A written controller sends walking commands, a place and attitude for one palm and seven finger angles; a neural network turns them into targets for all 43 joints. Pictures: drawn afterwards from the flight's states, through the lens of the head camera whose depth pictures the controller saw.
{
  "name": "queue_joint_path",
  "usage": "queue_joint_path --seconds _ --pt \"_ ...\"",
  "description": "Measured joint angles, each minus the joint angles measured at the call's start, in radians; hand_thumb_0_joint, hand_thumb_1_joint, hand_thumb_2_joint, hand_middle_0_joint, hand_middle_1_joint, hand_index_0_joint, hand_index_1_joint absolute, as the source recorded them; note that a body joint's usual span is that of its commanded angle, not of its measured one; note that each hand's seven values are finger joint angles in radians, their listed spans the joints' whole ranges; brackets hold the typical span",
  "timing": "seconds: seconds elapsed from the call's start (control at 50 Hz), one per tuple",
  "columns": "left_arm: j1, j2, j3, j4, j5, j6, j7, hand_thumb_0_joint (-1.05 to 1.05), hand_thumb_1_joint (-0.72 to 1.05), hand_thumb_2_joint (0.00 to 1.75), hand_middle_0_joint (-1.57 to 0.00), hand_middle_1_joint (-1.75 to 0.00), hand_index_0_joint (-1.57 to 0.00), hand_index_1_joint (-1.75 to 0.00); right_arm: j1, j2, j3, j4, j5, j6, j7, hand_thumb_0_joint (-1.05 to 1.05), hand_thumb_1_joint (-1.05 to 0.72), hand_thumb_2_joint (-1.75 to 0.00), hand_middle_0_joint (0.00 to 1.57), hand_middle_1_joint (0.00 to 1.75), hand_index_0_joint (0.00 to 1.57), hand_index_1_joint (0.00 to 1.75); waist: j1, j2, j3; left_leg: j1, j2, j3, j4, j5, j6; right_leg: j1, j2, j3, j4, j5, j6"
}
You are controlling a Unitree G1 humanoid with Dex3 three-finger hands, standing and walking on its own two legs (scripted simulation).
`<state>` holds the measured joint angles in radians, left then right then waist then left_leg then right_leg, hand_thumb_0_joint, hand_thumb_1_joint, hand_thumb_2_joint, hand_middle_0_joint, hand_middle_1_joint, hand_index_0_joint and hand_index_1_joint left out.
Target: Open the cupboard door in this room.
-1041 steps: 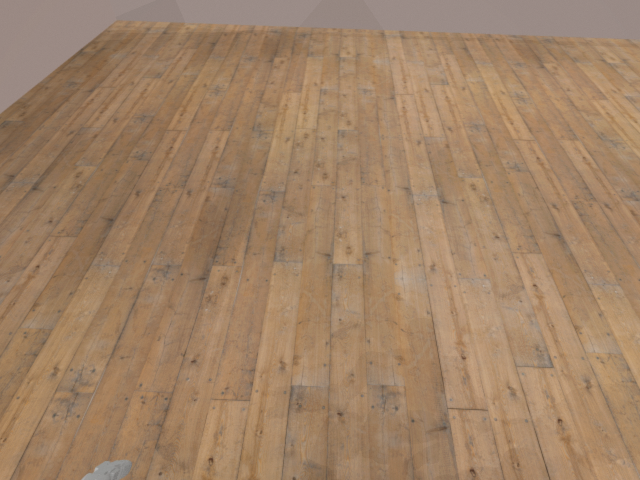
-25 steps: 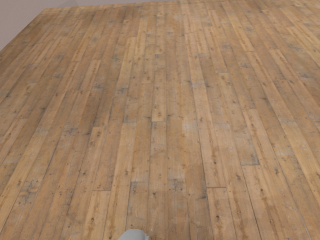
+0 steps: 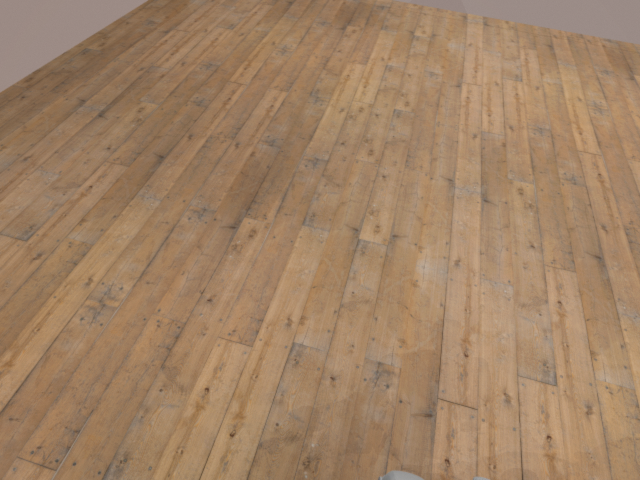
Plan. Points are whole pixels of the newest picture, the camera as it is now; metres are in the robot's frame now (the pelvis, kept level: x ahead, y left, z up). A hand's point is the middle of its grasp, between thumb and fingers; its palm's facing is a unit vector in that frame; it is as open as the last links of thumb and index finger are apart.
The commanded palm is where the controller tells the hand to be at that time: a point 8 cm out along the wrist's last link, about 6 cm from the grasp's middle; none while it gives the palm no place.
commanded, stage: turn or walk to find it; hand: left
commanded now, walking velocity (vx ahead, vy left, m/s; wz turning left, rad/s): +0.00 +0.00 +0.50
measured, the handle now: out of the picture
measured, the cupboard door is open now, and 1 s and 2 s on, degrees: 0 0 0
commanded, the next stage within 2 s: none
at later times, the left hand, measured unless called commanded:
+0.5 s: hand out of the picture +0.00 +0.17 -0.16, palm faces +0.26 -0.93 -0.25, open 7.4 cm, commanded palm none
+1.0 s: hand out of the picture -0.03 +0.22 -0.16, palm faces +0.48 -0.84 -0.26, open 7.4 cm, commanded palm none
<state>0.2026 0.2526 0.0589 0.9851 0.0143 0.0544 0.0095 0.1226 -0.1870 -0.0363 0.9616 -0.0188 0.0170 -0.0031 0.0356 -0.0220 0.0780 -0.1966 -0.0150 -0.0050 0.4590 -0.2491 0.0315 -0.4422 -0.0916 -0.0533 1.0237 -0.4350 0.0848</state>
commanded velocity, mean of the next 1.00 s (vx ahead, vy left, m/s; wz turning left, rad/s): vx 0.00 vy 0.00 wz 0.50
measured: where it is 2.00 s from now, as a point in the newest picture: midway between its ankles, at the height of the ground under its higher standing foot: outside the picture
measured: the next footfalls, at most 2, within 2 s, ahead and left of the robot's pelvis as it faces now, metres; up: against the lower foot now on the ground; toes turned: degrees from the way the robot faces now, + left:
right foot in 0.20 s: +0.05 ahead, -0.14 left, +0.00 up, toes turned +1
left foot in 0.62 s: -0.04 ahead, +0.11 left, +0.00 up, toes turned +24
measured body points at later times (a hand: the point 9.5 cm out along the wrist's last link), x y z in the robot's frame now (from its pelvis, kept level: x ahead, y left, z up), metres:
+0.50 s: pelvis -0.02 -0.04 +0.00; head +0.03 -0.04 +0.44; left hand -0.01 +0.21 -0.14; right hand +0.08 -0.28 -0.16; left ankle -0.08 +0.10 -0.68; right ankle +0.01 -0.14 -0.74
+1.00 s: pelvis -0.03 -0.01 +0.00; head +0.01 +0.00 +0.44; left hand -0.05 +0.27 -0.14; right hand +0.16 -0.20 -0.15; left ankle -0.08 +0.09 -0.74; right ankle +0.04 -0.13 -0.71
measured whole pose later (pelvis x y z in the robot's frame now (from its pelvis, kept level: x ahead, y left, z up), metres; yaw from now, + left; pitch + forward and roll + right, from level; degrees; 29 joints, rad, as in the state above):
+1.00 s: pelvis -0.03 -0.01 +0.00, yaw +29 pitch +0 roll +0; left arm 0.12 0.23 0.05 0.91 0.01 0.05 0.01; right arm 0.18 -0.20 -0.06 0.94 -0.03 0.03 0.00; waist -0.01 0.01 0.08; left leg -0.24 -0.04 -0.08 0.49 -0.25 0.02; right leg -0.40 -0.06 -0.03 0.82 -0.44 0.09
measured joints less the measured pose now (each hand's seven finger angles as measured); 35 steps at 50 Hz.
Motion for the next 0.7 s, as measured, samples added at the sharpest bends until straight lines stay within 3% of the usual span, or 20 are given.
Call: queue_joint_path --seconds 0.14,0.18,0.2,0.26,0.32,0.38,0.44,0.56,0.62,0.66,0.7 --pt "-0.055 -0.031 -0.012 -0.050 -0.005 -0.013 -0.001 0.00 0.91 0.90 -0.20 -0.30 -0.19 -0.30 0.035 -0.010 -0.018 -0.002 -0.006 0.018 0.006 0.00 -0.90 -0.89 0.20 0.30 0.20 0.30 -0.037 0.035 -0.002 -0.047 -0.015 -0.061 0.032 0.007 -0.021 0.086 0.034 0.006 -0.255 0.008 -0.004" --pt "-0.059 -0.038 -0.017 -0.065 -0.006 -0.027 -0.002 0.00 0.91 0.90 -0.20 -0.30 -0.20 -0.30 0.052 -0.017 -0.026 -0.001 -0.003 0.024 0.007 0.00 -0.90 -0.89 0.20 0.30 0.20 0.30 -0.044 0.044 -0.007 -0.076 -0.025 -0.079 0.071 -0.006 -0.034 0.149 0.044 -0.006 -0.408 0.095 -0.009" --pt "-0.058 -0.042 -0.019 -0.072 -0.002 -0.038 -0.001 0.00 0.91 0.90 -0.20 -0.30 -0.20 -0.30 0.061 -0.023 -0.031 0.000 0.001 0.026 0.009 0.00 -0.90 -0.89 0.20 0.30 0.20 0.30 -0.043 0.050 -0.010 -0.097 -0.029 -0.087 0.107 -0.020 -0.042 0.168 0.045 -0.015 -0.464 0.166 -0.037" --pt "-0.053 -0.069 -0.028 -0.083 0.005 -0.051 0.002 0.00 0.90 0.90 -0.20 -0.30 -0.20 -0.30 0.075 -0.047 -0.049 0.009 0.001 0.047 0.010 0.01 -0.90 -0.89 0.20 0.30 0.20 0.29 -0.052 0.081 0.001 -0.198 -0.039 -0.090 0.381 -0.199 -0.046 0.169 0.040 -0.058 -0.434 0.143 -0.100" --pt "-0.031 -0.085 -0.029 -0.084 0.005 -0.044 0.006 0.00 0.90 0.90 -0.20 -0.30 -0.20 -0.30 0.088 -0.063 -0.061 0.020 -0.005 0.061 0.019 0.01 -0.90 -0.89 0.20 0.30 0.20 0.29 -0.054 0.086 0.000 -0.280 -0.024 -0.057 0.637 -0.174 -0.056 0.192 0.025 -0.086 -0.467 0.139 -0.106" --pt "-0.016 -0.089 -0.030 -0.076 0.007 -0.043 0.009 0.00 0.90 0.90 -0.20 -0.30 -0.20 -0.30 0.103 -0.068 -0.060 0.026 -0.006 0.063 0.024 0.01 -0.90 -0.89 0.20 0.30 0.20 0.29 -0.060 0.076 0.001 -0.297 0.009 -0.034 0.711 -0.134 -0.076 0.210 0.009 -0.116 -0.495 0.153 -0.104" --pt "-0.004 -0.087 -0.030 -0.069 0.011 -0.045 0.009 0.00 0.90 0.90 -0.20 -0.30 -0.20 -0.30 0.111 -0.064 -0.057 0.034 -0.004 0.067 0.026 0.01 -0.90 -0.89 0.20 0.30 0.19 0.29 -0.057 0.058 0.005 -0.267 0.037 -0.017 0.649 -0.148 -0.091 0.217 -0.011 -0.144 -0.505 0.154 -0.100" --pt "0.010 -0.060 -0.022 -0.056 0.016 -0.044 0.002 0.00 0.90 0.90 -0.21 -0.30 -0.20 -0.30 0.082 -0.050 -0.037 0.036 0.005 0.058 0.024 0.01 -0.91 -0.89 0.20 0.30 0.19 0.29 -0.030 0.019 0.021 -0.155 0.058 0.039 0.363 -0.202 -0.089 0.201 -0.060 -0.200 -0.464 0.134 -0.076" --pt "0.027 -0.035 -0.010 -0.046 0.010 -0.034 0.000 0.00 0.90 0.90 -0.21 -0.30 -0.20 -0.30 0.064 -0.047 -0.028 0.015 0.006 0.035 0.025 0.01 -0.90 -0.89 0.20 0.30 0.19 0.29 -0.023 0.005 0.017 -0.072 0.052 0.068 0.147 -0.072 -0.071 0.172 -0.088 -0.225 -0.387 0.096 -0.049" --pt "0.028 -0.007 0.001 -0.033 0.004 -0.012 0.002 0.00 0.90 0.90 -0.21 -0.30 -0.20 -0.30 0.043 -0.030 -0.026 0.005 0.003 0.018 0.024 0.01 -0.90 -0.89 0.20 0.30 0.19 0.29 -0.015 -0.030 0.023 -0.081 0.030 0.075 0.166 -0.077 -0.032 0.117 -0.092 -0.162 -0.253 -0.022 -0.028" --pt "0.021 0.006 0.007 -0.013 0.003 0.012 0.007 0.00 0.90 0.90 -0.20 -0.30 -0.20 -0.30 0.035 -0.019 -0.021 -0.007 0.000 0.005 0.017 0.01 -0.90 -0.89 0.20 0.30 0.19 0.29 -0.016 -0.030 0.018 -0.079 0.026 0.063 0.162 -0.096 -0.008 0.055 -0.054 -0.094 -0.097 -0.098 -0.018"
